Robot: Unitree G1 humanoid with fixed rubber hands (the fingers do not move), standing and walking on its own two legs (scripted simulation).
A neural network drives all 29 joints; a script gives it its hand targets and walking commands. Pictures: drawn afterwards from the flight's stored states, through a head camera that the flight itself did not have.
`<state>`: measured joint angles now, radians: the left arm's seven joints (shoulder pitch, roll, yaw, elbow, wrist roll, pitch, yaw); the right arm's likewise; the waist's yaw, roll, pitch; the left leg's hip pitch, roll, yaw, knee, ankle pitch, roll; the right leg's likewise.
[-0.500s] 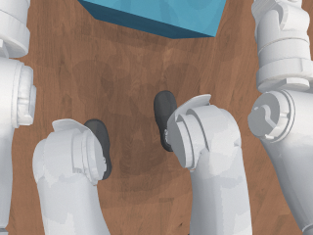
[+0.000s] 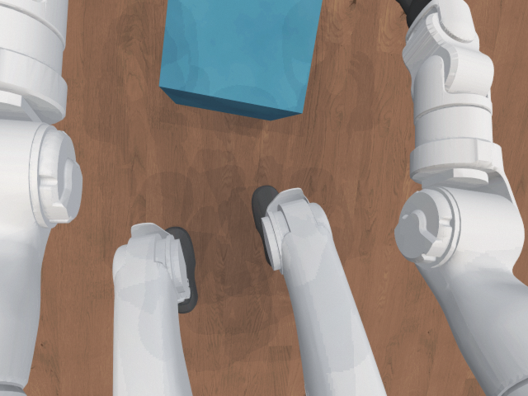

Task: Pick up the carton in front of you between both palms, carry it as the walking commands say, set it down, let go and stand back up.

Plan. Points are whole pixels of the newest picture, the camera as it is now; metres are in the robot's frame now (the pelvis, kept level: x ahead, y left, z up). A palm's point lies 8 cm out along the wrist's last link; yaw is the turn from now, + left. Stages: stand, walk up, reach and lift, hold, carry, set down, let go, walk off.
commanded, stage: set down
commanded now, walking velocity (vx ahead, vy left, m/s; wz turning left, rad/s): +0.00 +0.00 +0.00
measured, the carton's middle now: (236, 50) +0.54 -0.10 -0.36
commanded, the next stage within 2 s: let go in 0.44 s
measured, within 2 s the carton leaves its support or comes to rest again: neither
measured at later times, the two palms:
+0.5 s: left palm out of the picture +0.63 +0.09 +0.05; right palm out of the picture +0.50 -0.29 +0.05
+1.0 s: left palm out of the picture +0.45 +0.13 +0.15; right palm out of the picture +0.37 -0.29 +0.15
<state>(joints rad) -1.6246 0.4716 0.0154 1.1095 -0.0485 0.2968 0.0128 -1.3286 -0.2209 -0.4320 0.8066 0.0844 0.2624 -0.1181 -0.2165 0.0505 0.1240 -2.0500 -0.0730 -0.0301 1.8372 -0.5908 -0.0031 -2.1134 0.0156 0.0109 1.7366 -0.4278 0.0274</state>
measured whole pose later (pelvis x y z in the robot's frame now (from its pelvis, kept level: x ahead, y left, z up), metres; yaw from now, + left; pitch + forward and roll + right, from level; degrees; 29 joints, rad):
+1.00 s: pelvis +0.07 -0.03 +0.24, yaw +1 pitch +28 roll +2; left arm -0.48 0.10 0.21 0.59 0.12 0.14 0.12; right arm -0.33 -0.21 -0.16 0.54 -0.03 0.11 0.14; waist -0.13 0.00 -0.03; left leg -0.95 -0.05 -0.08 0.78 -0.33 -0.04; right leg -1.03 0.02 0.02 0.77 -0.23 -0.03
